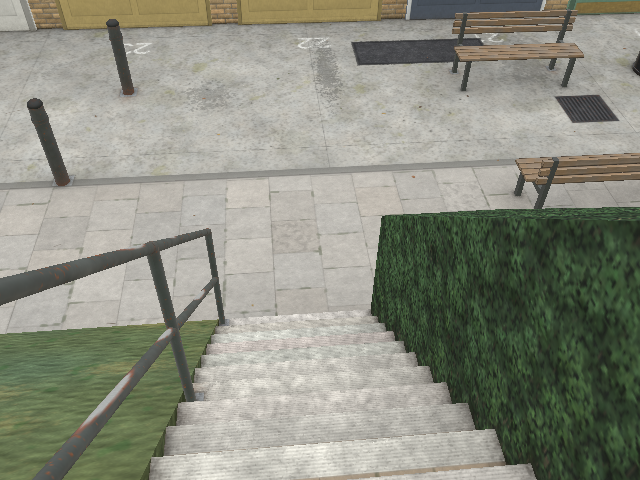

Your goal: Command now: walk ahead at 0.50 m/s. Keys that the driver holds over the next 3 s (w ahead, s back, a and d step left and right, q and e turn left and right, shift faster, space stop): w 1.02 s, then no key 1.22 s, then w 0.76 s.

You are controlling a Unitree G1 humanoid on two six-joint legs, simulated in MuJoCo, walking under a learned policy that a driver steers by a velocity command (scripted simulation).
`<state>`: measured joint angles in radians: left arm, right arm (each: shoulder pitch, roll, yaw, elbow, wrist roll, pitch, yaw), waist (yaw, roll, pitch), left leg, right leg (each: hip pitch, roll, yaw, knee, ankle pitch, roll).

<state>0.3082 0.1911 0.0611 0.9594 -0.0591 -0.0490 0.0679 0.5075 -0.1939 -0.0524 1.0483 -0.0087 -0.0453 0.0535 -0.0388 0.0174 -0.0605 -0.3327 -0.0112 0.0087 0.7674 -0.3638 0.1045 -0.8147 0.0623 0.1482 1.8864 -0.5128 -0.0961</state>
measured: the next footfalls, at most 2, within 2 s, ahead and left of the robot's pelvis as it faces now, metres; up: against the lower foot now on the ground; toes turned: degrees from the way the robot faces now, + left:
right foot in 0.32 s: +0.27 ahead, -0.12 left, -0.21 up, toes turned +2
left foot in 0.78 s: +0.50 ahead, +0.12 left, -0.42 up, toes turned +1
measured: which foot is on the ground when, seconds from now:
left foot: down 0.00-0.32, up 0.34-0.76, down 0.78-1.00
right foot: up 0.00-0.30, down 0.32-0.80, up 0.82-1.00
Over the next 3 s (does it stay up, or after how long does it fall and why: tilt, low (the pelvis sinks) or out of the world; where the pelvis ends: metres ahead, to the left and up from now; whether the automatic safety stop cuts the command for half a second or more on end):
stays up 0.95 0.04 -0.86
